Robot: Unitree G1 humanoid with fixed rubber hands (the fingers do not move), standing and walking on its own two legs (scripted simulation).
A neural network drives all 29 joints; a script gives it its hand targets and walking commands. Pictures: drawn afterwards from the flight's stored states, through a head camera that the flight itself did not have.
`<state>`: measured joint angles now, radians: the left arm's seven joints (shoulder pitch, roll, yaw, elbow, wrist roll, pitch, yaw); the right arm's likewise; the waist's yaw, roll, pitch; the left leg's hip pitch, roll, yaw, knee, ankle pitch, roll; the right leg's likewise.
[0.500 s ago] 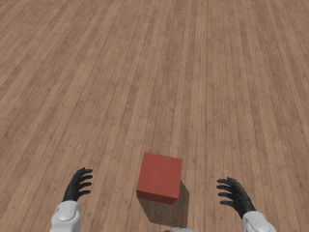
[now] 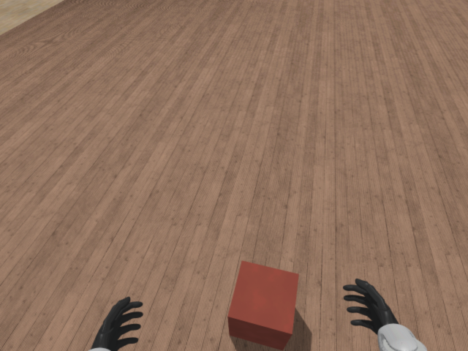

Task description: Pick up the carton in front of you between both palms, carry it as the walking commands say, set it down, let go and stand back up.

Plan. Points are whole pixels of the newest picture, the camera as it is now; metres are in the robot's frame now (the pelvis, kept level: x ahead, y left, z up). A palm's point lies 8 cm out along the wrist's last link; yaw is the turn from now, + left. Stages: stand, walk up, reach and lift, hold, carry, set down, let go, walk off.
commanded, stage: let go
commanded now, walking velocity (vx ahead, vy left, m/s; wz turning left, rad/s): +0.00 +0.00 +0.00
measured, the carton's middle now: (262, 306) +0.39 -0.09 -0.65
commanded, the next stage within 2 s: stand in 0.12 s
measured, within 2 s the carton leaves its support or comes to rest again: neither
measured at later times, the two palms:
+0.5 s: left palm out of the picture +0.12 +0.28 -0.08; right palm (413, 340) +0.16 -0.30 -0.10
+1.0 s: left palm out of the picture +0.11 +0.28 -0.08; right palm (423, 348) +0.14 -0.31 -0.10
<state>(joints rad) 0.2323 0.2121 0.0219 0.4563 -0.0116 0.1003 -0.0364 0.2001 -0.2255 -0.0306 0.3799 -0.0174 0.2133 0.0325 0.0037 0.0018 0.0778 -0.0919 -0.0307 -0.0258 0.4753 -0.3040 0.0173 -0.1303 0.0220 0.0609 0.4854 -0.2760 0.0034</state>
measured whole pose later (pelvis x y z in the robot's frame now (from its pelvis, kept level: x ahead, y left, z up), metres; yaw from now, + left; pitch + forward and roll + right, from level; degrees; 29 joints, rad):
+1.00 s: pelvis +0.01 -0.02 +0.00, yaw +2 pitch -2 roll +0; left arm 0.15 0.34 0.05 0.89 0.02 0.00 0.01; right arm 0.16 -0.37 -0.01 0.86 -0.03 -0.01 -0.03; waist 0.01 0.03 0.02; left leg -0.11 -0.01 -0.07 0.42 -0.28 -0.01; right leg -0.13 0.04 0.02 0.42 -0.26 -0.03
